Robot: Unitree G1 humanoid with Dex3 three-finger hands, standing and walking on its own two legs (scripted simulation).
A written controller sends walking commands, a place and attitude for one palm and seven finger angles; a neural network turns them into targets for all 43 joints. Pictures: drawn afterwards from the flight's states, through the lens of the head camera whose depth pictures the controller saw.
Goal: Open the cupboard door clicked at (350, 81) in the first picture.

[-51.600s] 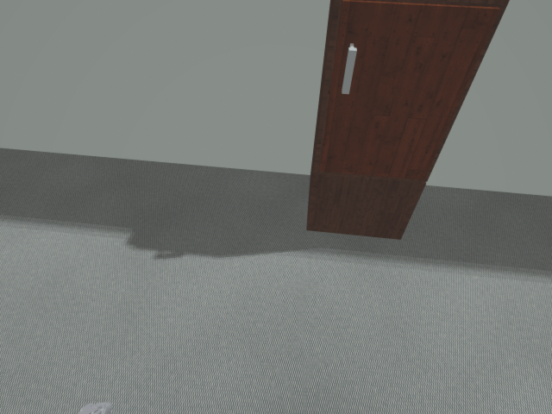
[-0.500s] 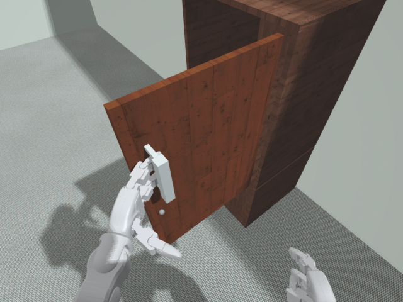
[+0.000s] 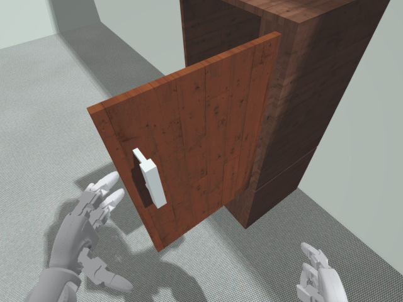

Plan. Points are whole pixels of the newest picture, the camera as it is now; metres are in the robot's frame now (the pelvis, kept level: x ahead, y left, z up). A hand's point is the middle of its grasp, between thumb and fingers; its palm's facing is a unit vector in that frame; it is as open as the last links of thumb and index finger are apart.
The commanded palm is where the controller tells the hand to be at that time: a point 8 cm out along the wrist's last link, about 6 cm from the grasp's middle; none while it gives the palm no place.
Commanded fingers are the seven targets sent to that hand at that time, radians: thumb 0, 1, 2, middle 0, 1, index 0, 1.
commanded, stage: slide the hand sideways off the handle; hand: left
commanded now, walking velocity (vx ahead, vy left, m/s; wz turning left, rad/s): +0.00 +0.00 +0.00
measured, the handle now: (149, 178) +0.33 +0.13 +0.08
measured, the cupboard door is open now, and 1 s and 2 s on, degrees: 90 90 90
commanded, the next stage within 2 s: draw the hand back to the body in 0.16 s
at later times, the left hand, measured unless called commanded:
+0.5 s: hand (85, 237) +0.20 +0.20 +0.10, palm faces -0.05 -1.00 -0.08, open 16.3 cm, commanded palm +0.17 +0.26 +0.11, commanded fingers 0.00 -0.50 0.30 -0.15 -0.30 -0.15 -0.30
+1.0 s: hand (42, 226) +0.20 +0.26 +0.14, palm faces +0.29 -0.90 -0.33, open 14.6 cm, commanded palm +0.16 +0.30 +0.16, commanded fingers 0.00 0.13 0.57 -0.17 -0.30 -0.17 -0.30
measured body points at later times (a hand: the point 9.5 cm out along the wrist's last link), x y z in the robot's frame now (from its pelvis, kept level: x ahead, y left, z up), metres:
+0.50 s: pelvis -0.01 +0.03 +0.00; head +0.00 +0.01 +0.45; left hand +0.20 +0.26 +0.11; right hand +0.18 -0.19 -0.07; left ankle -0.02 +0.13 -0.71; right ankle +0.02 -0.08 -0.71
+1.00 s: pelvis +0.01 +0.04 +0.02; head +0.00 +0.03 +0.47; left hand +0.18 +0.30 +0.16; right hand +0.20 -0.17 -0.05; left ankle -0.02 +0.13 -0.71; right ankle +0.02 -0.08 -0.71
